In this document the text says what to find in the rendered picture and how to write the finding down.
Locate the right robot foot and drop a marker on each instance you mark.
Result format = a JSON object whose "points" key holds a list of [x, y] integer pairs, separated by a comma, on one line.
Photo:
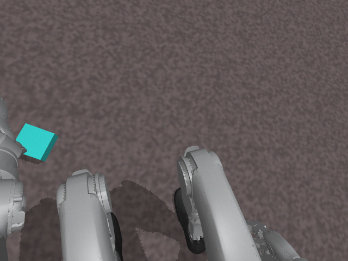
{"points": [[194, 246]]}

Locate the right robot hand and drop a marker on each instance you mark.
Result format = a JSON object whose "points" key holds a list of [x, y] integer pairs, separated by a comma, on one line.
{"points": [[273, 246]]}

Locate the left robot hand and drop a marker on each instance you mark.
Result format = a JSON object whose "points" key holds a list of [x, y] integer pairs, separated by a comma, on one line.
{"points": [[4, 116]]}

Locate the left robot arm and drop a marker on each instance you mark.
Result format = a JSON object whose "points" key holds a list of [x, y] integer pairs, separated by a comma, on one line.
{"points": [[12, 200]]}

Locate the small box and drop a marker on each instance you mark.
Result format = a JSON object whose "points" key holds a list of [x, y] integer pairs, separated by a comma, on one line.
{"points": [[38, 142]]}

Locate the left robot foot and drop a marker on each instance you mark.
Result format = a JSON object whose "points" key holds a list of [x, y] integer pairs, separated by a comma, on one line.
{"points": [[118, 237]]}

